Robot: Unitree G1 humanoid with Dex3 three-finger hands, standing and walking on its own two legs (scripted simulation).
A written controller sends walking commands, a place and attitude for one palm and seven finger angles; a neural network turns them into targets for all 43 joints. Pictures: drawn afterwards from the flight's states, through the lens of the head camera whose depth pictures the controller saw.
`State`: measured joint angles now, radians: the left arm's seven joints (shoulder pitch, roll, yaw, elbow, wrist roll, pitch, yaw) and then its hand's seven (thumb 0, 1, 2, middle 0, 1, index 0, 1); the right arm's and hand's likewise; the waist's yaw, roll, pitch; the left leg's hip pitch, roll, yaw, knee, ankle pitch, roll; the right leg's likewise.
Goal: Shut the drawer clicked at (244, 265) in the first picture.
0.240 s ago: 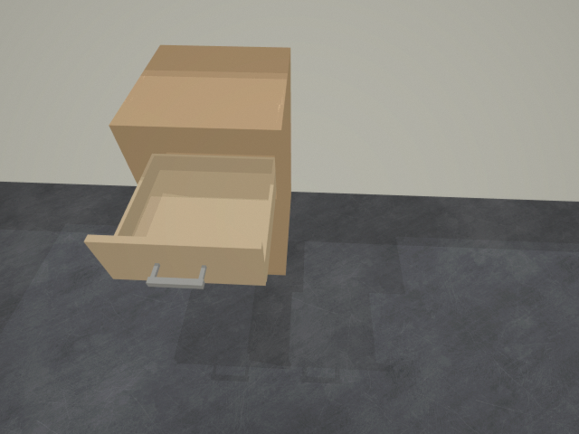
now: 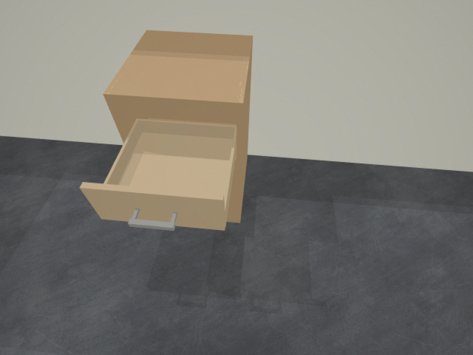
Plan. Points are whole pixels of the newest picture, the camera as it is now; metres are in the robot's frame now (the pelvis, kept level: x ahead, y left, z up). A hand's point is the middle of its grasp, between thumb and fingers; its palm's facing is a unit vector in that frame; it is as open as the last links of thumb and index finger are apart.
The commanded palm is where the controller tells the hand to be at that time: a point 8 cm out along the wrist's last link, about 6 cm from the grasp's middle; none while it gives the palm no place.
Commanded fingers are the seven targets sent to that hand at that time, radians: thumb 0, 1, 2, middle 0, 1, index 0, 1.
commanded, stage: turn or walk to find it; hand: left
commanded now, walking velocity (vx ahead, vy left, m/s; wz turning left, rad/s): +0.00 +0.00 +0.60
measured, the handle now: (153, 219) +0.48 +0.25 -0.22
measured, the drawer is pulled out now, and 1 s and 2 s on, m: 0.30 0.30 0.30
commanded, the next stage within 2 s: stand and wait in 0.54 s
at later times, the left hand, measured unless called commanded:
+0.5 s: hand out of the picture +0.06 +0.23 -0.15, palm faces +0.28 -0.91 -0.31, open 7.4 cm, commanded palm none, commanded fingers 0.00 0.90 0.90 -0.20 -0.30 -0.20 -0.30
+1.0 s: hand out of the picture -0.05 +0.16 -0.18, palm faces +0.43 -0.88 -0.22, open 7.4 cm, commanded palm none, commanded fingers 0.00 0.90 0.90 -0.20 -0.30 -0.20 -0.30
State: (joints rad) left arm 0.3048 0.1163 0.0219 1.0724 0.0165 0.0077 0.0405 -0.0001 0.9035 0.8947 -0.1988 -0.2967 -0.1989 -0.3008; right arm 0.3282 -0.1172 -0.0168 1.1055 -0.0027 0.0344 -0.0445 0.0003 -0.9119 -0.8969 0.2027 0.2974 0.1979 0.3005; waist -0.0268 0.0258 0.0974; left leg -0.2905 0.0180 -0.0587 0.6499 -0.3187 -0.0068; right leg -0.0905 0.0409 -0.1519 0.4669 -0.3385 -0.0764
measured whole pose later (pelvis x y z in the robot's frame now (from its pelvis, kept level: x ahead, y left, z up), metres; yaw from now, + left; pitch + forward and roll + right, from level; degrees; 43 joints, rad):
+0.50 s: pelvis +0.00 -0.01 +0.00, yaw +17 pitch +2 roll +1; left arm 0.11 0.22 0.06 0.87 0.02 0.01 0.03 0.00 0.90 0.89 -0.20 -0.30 -0.20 -0.30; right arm 0.21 -0.20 -0.05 0.95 -0.01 0.05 -0.02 0.00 -0.91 -0.90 0.21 0.30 0.20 0.30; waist -0.02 0.04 0.11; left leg -0.39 -0.07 -0.15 0.58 -0.26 -0.02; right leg -0.25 -0.03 -0.01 0.54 -0.32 0.02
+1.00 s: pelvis +0.02 -0.01 -0.01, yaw +22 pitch -2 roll +2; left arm 0.27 0.17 0.03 1.00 0.01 0.03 0.03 0.00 0.91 0.89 -0.20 -0.30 -0.20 -0.30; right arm 0.14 -0.15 -0.01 0.95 -0.01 0.03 -0.04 -0.01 -0.94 -0.90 0.21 0.30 0.20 0.30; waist 0.05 -0.03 0.18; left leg -0.26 -0.01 0.00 0.56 -0.26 -0.02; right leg -0.23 -0.05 -0.03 0.65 -0.44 0.02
